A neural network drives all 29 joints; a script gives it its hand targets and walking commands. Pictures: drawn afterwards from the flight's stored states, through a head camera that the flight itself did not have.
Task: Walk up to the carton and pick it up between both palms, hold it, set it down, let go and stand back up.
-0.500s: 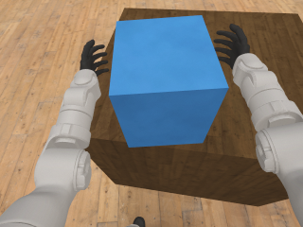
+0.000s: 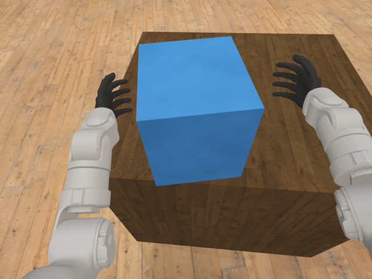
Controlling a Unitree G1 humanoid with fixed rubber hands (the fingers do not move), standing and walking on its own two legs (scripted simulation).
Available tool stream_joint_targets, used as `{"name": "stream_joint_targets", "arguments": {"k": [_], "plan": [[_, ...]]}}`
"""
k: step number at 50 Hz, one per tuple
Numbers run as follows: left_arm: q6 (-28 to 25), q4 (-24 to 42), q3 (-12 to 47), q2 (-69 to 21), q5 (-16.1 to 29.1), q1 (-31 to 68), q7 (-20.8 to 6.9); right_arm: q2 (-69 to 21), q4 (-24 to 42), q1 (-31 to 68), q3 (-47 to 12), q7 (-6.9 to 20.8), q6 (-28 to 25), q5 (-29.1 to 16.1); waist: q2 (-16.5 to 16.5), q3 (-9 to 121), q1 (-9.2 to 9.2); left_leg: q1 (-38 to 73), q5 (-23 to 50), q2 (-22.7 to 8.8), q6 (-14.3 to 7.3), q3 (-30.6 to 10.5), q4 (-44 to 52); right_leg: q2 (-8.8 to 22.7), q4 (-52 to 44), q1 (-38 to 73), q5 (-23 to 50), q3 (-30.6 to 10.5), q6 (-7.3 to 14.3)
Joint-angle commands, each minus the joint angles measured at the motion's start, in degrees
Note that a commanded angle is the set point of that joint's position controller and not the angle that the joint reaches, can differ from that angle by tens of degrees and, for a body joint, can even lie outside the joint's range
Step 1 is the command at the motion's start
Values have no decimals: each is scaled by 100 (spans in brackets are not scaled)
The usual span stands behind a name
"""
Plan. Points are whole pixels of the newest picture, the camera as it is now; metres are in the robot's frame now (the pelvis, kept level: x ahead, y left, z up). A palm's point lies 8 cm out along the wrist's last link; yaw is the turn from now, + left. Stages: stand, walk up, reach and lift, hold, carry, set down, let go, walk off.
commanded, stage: set down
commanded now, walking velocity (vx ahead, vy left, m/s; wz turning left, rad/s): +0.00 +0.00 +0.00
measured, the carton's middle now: (192, 113) +0.47 +0.05 +0.07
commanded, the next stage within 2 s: none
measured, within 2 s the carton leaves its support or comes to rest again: neither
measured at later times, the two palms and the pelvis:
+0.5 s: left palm (117, 162) +0.30 +0.19 +0.09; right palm (319, 152) +0.35 -0.21 +0.10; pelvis -0.01 -0.01 +0.00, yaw -1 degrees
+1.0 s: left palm (114, 194) +0.25 +0.19 +0.06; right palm (325, 196) +0.28 -0.22 +0.06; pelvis +0.02 -0.02 +0.00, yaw -1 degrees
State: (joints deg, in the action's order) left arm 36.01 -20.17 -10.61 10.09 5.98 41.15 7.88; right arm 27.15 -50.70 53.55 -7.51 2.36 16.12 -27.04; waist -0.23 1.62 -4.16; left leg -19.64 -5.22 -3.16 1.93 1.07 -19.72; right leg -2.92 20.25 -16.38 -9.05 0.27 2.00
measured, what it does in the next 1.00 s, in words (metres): stands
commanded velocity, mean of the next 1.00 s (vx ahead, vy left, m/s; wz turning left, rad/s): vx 0.00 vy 0.00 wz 0.00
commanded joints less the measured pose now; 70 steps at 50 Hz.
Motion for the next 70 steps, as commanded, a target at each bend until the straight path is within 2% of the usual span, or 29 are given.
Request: {"name": "stream_joint_targets", "arguments": {"k": [1,2,5,9,10,11,12,13,16,17,18,20,23,28,34,39,47,52,53,56,59,64,66,70], "plan": [[-381,1746,-4,845,200,2610,144,900,1946,2547,693,31,-397,310,227,3233,-88,1467,797,325,-118,137,-121,-71,-11,688,1147,-20,-406],[-407,1862,4,884,294,2682,212,877,2186,2614,756,23,-393,380,302,3375,-132,1411,660,323,-155,155,-130,-57,2,633,961,-50,-404],[-420,2006,105,933,518,2768,372,861,2530,2616,954,-13,-329,554,417,3774,-113,1339,392,311,-231,156,-167,-13,55,511,726,-127,-388],[-247,1902,81,874,485,2396,400,859,2341,2202,1008,-79,-167,625,413,3902,-61,1316,366,315,-255,144,-159,17,92,644,813,-209,-368],[-81,3403,324,69,256,-303,309,824,2986,-658,1027,-19,-245,415,222,4412,425,2554,1591,144,-162,-101,-298,-161,179,1421,2126,15,-330],[31,3714,57,323,27,-29,148,1141,3261,-347,1003,-122,-288,463,-45,4589,428,2721,2053,328,-9,-20,-512,-146,132,1312,2628,28,-351],[98,3110,-3,229,-82,-302,-11,959,2932,-345,959,-178,-265,537,94,3644,596,2659,2029,347,-16,37,-357,-127,85,1147,2834,25,-408],[73,2941,-125,206,-185,-280,-96,838,2864,-262,1008,-209,-296,591,166,3117,533,2575,1633,385,-76,73,-242,-86,13,1050,2444,16,-433],[-10,2902,155,84,-72,-155,35,386,3255,-149,1201,-171,-324,753,360,1934,309,1821,-76,369,-348,55,220,-7,-249,317,-64,26,-427],[-75,2968,257,76,2,-48,115,271,3449,-119,1210,-128,-338,751,374,1819,268,1710,-387,349,-386,60,258,43,-290,124,-563,-2,-408],[-151,3088,323,73,56,19,191,211,3671,-170,1198,-97,-360,716,354,1811,226,1664,-530,332,-401,67,276,88,-287,52,-765,-61,-385],[-284,3431,421,98,150,34,320,188,4067,-414,1158,-81,-398,638,245,1921,146,1693,-469,295,-378,88,271,122,-224,85,-666,-174,-324],[-351,3712,404,100,160,-261,415,227,4302,-893,1096,-115,-402,576,112,1977,68,1836,-133,279,-323,126,227,108,-161,232,-257,-296,-233],[-311,3711,231,-7,25,-1071,369,217,4549,-1647,1007,-218,-411,556,264,1787,-16,2045,188,292,-333,149,251,91,-186,405,104,-417,-243],[-499,3866,198,-187,-71,-2053,181,141,5055,-2629,966,-339,-612,628,462,1600,65,2381,611,358,-329,152,244,64,-247,540,782,-439,-293],[-951,4162,278,-205,-92,-2838,48,-7,5556,-3522,932,-397,-931,709,456,1402,129,2536,871,396,-275,148,240,91,-290,612,1280,-424,-305],[-1833,4281,543,-134,-76,-3924,30,-267,6101,-4870,944,-322,-1400,905,381,955,128,2647,939,381,-239,126,257,173,-473,460,1155,-410,-245],[-2388,3930,667,-115,-126,-4492,31,-379,6062,-5594,958,-200,-1691,1053,420,674,128,2617,872,380,-259,117,296,227,-564,412,1097,-424,-224],[-2433,4065,436,123,-124,-3668,82,-350,6276,-4756,933,-215,-1669,981,454,545,10,2266,618,368,-310,193,407,302,-597,527,897,-507,-223],[-2470,3998,618,27,35,-3830,220,-419,6224,-4941,911,-206,-1595,933,521,435,22,2117,263,322,-342,192,509,345,-604,487,538,-556,-246],[-2397,3886,652,-6,34,-4203,179,-356,5979,-5377,887,-209,-1528,900,428,654,105,2468,630,323,-299,183,420,302,-608,512,886,-518,-200],[-2314,3723,530,-30,-207,-4908,-73,-264,5591,-6003,830,-198,-1549,879,288,631,220,2872,1332,379,-182,137,358,229,-661,697,1652,-413,-204],[-2371,3699,556,-50,-268,-5035,-109,-267,5547,-6089,847,-161,-1623,910,230,555,222,2919,1413,378,-144,123,353,201,-692,657,1645,-359,-179],[-2641,3559,710,-19,-305,-5009,-49,-329,5516,-6102,950,0,-1813,1075,138,436,190,2917,1173,340,-133,127,344,185,-803,296,1020,-275,-81]]}}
